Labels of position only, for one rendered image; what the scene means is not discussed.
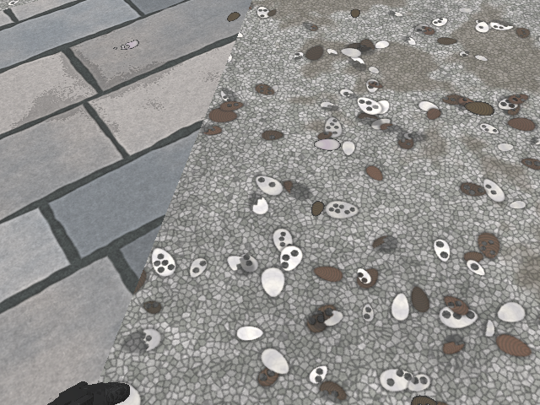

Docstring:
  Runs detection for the left robot hand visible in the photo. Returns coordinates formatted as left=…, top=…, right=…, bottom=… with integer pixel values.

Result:
left=47, top=381, right=130, bottom=405

